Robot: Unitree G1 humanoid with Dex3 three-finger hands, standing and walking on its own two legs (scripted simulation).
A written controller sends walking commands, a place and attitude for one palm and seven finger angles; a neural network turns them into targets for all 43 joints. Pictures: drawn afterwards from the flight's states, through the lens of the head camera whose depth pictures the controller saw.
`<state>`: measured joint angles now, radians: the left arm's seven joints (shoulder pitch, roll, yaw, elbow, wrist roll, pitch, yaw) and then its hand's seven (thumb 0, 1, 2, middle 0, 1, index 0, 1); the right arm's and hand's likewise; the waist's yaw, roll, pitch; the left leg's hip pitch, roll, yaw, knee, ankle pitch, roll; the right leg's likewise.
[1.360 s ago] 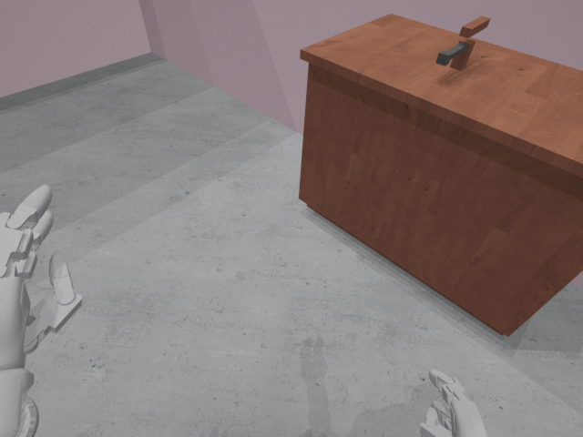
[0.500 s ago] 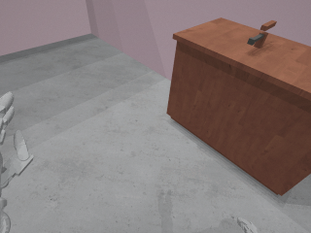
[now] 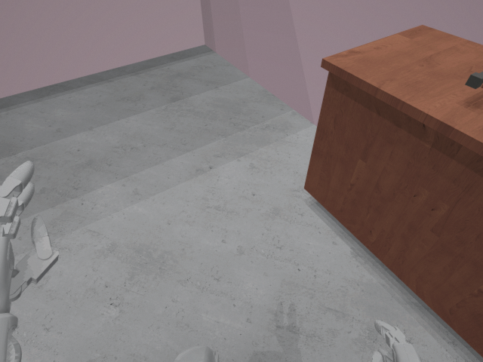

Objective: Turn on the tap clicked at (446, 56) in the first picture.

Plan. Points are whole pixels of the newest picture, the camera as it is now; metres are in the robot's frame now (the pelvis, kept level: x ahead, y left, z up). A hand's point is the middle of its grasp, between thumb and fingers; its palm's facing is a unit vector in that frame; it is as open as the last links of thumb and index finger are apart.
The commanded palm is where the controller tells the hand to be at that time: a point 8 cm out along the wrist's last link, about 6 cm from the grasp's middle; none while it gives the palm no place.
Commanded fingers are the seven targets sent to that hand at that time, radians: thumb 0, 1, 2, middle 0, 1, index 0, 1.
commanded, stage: walk to a spot facing it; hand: left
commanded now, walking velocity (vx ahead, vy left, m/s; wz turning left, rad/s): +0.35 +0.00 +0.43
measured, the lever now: (475, 80) +0.77 -0.56 +0.09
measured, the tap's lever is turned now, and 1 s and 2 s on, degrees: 0 0 0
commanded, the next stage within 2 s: turn to face it in 0.56 s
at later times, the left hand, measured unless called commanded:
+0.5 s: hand (44, 168) +0.32 +0.30 +0.19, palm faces +0.50 -0.76 -0.43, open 7.4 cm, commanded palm +0.26 +0.33 +0.18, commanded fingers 0.00 0.90 0.90 -0.20 -0.30 -0.20 -0.30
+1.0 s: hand (80, 122) +0.43 +0.29 +0.19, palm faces +0.53 -0.76 -0.38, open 7.4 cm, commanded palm +0.38 +0.32 +0.18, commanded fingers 0.00 0.90 0.90 -0.20 -0.30 -0.20 -0.30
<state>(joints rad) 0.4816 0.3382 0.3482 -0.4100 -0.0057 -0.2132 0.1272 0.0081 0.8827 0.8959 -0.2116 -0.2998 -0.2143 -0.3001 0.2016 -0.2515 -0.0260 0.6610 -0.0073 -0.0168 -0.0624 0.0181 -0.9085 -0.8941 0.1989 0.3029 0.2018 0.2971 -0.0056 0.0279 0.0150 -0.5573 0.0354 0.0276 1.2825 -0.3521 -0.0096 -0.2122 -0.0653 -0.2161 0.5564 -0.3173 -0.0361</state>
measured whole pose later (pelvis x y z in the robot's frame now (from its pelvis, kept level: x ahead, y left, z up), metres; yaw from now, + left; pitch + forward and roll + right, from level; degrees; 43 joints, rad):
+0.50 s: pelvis +0.14 +0.03 +0.00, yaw +8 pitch -1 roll -1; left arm 0.47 0.41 0.40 -0.59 -0.03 -0.21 0.14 0.01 0.89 0.90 -0.21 -0.30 -0.21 -0.30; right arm 0.19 -0.08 0.05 0.59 0.01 -0.07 -0.02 0.02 -0.91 -0.89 0.20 0.30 0.20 0.30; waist -0.01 -0.02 0.07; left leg -0.30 0.06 0.12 0.54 -0.22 0.04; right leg -0.54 -0.12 -0.09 1.07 -0.38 0.05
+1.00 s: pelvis +0.24 +0.03 -0.01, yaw +5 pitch -1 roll +0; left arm 0.42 0.41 0.40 -0.54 -0.02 -0.25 0.16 0.01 0.88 0.90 -0.21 -0.30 -0.21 -0.30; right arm 0.15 -0.21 -0.03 0.56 -0.01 -0.06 -0.07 0.02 -0.91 -0.89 0.19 0.30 0.20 0.30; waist 0.02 -0.05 0.03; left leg -0.30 0.10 0.17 0.61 -0.28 0.00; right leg -0.36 -0.05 -0.05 0.85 -0.49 0.03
